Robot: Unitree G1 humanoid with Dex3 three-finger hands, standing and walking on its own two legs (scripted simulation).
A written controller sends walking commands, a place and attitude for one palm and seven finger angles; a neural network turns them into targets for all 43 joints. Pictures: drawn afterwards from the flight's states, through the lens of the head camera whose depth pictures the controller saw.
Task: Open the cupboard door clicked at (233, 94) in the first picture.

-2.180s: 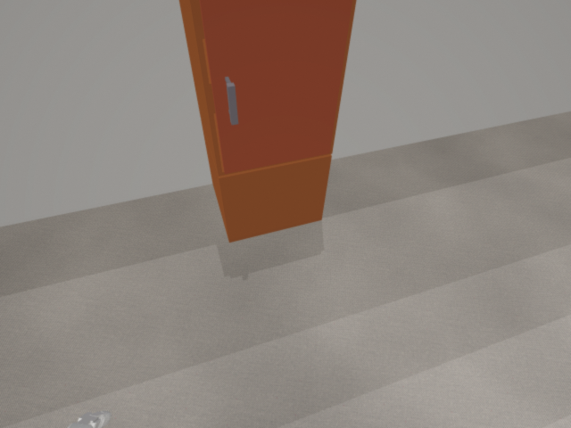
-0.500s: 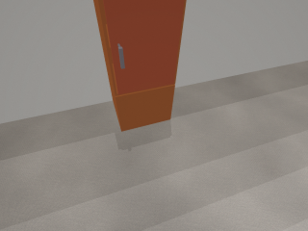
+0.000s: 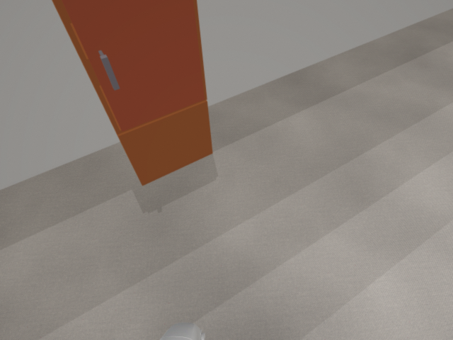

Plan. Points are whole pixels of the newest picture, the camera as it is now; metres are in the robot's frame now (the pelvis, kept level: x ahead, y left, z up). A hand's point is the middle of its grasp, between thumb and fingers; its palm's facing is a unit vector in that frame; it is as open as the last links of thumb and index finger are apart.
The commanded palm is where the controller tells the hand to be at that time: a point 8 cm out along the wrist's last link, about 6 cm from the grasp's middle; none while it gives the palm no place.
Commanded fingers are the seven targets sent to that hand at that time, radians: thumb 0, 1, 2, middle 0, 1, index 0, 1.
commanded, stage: walk to a spot facing it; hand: left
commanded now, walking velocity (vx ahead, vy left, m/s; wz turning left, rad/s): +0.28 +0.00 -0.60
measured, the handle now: (108, 70) +0.89 +0.50 -0.05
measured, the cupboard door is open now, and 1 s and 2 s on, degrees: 0 0 0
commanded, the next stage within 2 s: turn to face it in 1.32 s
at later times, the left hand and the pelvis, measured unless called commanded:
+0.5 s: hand (131, 298) +0.21 +0.24 -0.16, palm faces -0.25 -0.95 -0.20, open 7.4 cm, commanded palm none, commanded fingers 0.00 0.90 0.90 -0.20 -0.30 -0.20 -0.30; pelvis +0.08 +0.05 +0.01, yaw -18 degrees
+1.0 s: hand (225, 213) +0.43 +0.05 -0.17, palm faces -0.57 -0.79 -0.20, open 7.3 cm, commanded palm none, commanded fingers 0.00 0.90 0.90 -0.20 -0.30 -0.20 -0.30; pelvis +0.26 -0.06 +0.00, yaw -35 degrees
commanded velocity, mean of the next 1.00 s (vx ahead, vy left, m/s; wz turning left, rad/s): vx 0.30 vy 0.00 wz -0.56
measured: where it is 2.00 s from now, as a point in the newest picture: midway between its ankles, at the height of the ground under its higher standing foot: (275, 283)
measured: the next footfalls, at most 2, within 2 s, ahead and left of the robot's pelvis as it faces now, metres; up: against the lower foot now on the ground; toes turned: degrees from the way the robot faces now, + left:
left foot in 0.26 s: +0.05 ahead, +0.15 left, +0.00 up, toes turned -8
right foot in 0.76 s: +0.26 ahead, -0.15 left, +0.00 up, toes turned -35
